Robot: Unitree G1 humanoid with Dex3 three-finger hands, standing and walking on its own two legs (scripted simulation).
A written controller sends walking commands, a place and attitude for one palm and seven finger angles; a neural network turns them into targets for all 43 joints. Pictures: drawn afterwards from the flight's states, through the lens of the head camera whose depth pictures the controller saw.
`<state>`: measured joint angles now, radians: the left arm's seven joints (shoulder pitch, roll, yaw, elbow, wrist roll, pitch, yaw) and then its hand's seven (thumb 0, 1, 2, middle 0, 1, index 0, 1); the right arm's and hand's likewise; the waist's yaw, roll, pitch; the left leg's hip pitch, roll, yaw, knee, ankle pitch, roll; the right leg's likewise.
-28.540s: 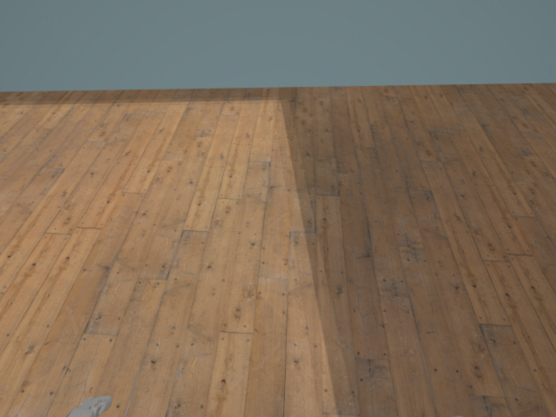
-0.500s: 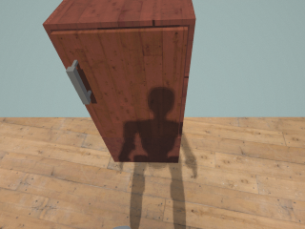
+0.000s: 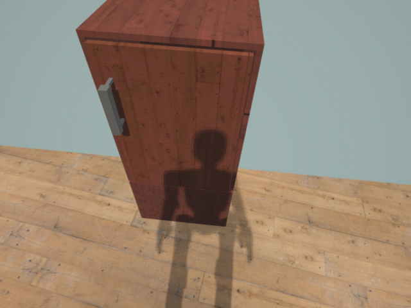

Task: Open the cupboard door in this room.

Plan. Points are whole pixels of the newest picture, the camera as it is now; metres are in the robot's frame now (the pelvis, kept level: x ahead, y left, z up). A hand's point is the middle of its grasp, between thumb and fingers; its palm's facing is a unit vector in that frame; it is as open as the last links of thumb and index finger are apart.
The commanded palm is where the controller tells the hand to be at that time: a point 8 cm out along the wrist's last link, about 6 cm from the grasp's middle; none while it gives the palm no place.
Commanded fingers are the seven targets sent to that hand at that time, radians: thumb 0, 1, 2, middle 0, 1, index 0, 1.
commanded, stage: come to a stop and stand still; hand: left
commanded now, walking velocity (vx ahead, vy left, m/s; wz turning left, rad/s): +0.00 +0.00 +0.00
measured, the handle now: (114, 107) +0.60 +0.31 +0.02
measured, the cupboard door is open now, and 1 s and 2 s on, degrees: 0 0 0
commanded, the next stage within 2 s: look again from close up in 0.10 s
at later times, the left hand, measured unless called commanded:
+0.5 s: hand out of the picture +0.01 +0.22 -0.18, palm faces +0.01 -0.98 -0.22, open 7.3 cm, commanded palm none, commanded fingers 0.00 0.90 0.90 -0.20 -0.30 -0.20 -0.30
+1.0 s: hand (97, 258) +0.21 +0.23 -0.03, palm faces +0.19 -0.97 -0.14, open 7.5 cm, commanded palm +0.13 +0.28 -0.06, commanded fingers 0.00 0.64 0.79 -0.22 -0.47 -0.22 -0.47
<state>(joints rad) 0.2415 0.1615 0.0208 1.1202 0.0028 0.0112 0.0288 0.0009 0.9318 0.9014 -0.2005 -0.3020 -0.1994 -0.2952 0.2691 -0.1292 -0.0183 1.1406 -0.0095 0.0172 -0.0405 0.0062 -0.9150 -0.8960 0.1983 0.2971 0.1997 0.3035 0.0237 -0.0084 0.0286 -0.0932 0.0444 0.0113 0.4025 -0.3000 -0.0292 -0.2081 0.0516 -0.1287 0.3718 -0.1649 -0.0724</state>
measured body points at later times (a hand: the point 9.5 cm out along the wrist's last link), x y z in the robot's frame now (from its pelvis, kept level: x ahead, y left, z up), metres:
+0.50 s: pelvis +0.01 +0.05 -0.01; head +0.00 +0.03 +0.44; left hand +0.01 +0.27 -0.16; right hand -0.02 -0.14 -0.18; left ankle -0.05 +0.14 -0.74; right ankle +0.03 -0.06 -0.74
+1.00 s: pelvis +0.00 +0.05 -0.02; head +0.00 +0.04 +0.43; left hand +0.19 +0.28 -0.02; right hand +0.09 -0.21 -0.13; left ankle -0.05 +0.14 -0.74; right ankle +0.03 -0.06 -0.74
